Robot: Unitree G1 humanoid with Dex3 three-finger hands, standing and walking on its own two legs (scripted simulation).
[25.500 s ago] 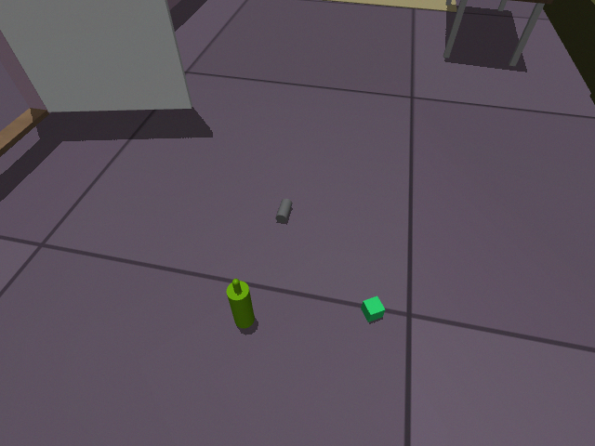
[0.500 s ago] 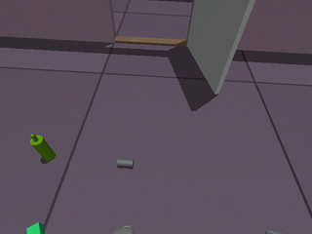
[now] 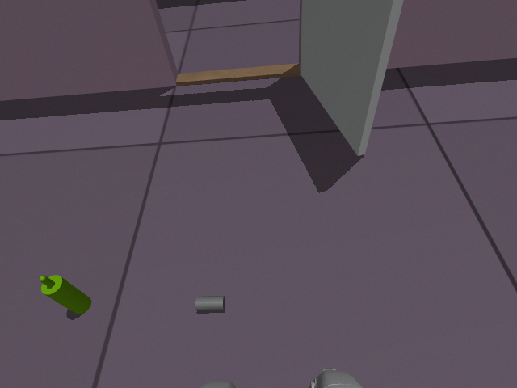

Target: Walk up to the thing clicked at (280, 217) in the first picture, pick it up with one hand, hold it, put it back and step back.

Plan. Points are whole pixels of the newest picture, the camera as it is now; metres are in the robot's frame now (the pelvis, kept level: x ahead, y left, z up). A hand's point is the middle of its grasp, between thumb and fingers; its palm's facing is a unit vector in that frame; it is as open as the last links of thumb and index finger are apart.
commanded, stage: walk up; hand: left
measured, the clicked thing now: (210, 303) +0.50 +0.27 -0.73
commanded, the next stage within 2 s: stand in 1.80 s
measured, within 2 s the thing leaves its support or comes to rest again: neither
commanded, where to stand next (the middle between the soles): +0.10 +0.04 m, yaw -1 degrees
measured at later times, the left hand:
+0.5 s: hand out of the picture +0.11 +0.30 -0.15, palm faces -0.01 -0.94 -0.34, open 7.4 cm
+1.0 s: hand out of the picture +0.14 +0.30 -0.12, palm faces +0.00 -0.92 -0.38, open 7.4 cm
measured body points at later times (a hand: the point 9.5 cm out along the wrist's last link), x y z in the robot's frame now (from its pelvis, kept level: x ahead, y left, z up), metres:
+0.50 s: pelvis +0.05 +0.04 +0.00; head +0.05 +0.06 +0.45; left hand +0.11 +0.35 -0.13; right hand +0.12 -0.27 -0.11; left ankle +0.08 +0.17 -0.72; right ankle +0.09 -0.11 -0.72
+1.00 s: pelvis +0.07 +0.03 +0.02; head +0.08 +0.02 +0.47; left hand +0.14 +0.35 -0.10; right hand +0.18 -0.27 -0.11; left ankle +0.08 +0.17 -0.72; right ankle +0.09 -0.11 -0.72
